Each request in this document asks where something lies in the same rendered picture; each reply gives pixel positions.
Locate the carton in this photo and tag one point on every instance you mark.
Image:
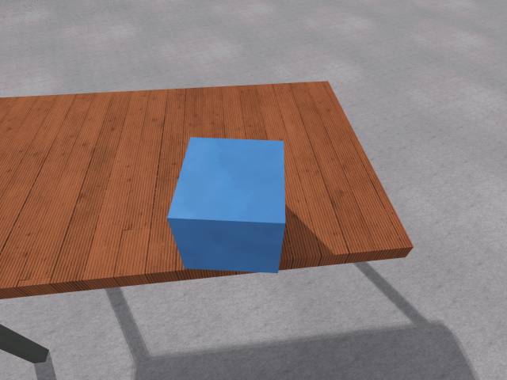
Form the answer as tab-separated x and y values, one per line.
228	208

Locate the table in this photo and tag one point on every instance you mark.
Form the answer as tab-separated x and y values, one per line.
87	180

